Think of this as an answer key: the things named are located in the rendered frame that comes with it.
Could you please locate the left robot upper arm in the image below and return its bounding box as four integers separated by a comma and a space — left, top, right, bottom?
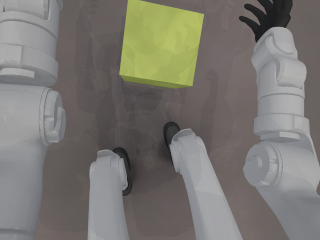
0, 83, 66, 240

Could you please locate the robot thigh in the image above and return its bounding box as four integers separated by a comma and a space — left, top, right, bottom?
87, 155, 130, 240
169, 134, 243, 240

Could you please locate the robot left thigh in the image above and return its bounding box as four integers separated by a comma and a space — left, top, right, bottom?
87, 155, 130, 240

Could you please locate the robot right thigh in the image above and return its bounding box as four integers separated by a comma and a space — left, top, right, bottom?
169, 134, 243, 240

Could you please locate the right robot upper arm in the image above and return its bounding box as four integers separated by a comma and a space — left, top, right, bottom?
243, 141, 320, 240

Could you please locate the left robot forearm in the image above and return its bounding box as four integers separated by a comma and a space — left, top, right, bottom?
0, 0, 63, 87

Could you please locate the right robot forearm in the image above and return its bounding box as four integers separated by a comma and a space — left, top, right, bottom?
251, 27, 318, 161

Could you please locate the robot right hand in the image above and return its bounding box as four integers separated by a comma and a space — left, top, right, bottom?
239, 0, 293, 43

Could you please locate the carton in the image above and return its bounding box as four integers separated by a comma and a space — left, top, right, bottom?
119, 0, 204, 89

